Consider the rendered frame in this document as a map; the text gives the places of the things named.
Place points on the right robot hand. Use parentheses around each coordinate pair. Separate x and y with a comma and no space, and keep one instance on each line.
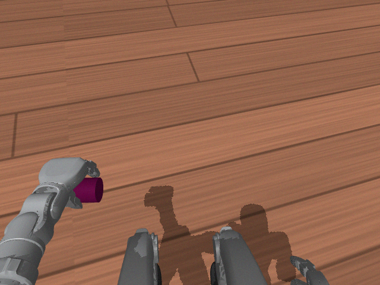
(307,269)

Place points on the can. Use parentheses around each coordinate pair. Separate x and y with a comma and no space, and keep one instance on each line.
(89,190)

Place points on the left robot hand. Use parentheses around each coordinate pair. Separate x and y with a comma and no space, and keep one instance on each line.
(68,172)

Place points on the left robot arm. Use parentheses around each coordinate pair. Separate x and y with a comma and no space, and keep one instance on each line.
(26,236)

